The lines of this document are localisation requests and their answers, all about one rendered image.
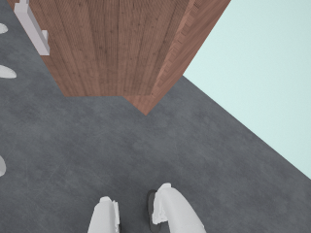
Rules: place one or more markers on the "left robot thigh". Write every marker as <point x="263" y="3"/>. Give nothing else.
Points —
<point x="105" y="217"/>

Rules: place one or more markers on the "robot thigh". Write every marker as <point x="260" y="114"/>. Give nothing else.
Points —
<point x="180" y="215"/>
<point x="105" y="217"/>

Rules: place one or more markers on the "right robot thigh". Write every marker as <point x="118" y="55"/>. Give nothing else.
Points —
<point x="180" y="215"/>

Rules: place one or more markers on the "handle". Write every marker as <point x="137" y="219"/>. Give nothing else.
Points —
<point x="38" y="37"/>

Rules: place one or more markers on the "cupboard door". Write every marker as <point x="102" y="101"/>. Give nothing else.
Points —
<point x="107" y="47"/>

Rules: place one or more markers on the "robot left hand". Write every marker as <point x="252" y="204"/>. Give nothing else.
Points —
<point x="6" y="72"/>

